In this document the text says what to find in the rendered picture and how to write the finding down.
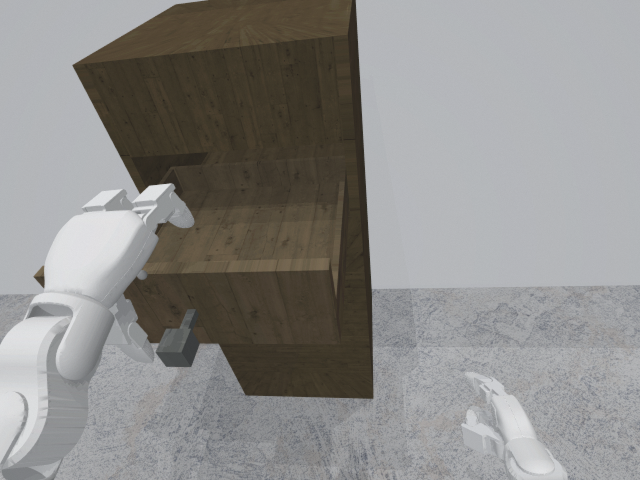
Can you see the cabinet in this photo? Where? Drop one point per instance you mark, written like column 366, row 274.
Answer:
column 226, row 81

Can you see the right robot hand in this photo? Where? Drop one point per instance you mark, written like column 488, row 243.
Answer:
column 486, row 432

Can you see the left robot hand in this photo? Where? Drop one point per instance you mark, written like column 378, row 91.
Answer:
column 99, row 253

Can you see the drawer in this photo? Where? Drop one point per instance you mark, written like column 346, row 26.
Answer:
column 264, row 262

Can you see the right robot forearm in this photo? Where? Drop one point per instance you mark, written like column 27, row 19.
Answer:
column 528, row 459

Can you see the handle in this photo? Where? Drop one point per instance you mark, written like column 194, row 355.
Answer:
column 178, row 347

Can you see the left robot forearm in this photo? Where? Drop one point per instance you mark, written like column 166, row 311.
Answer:
column 46, row 364

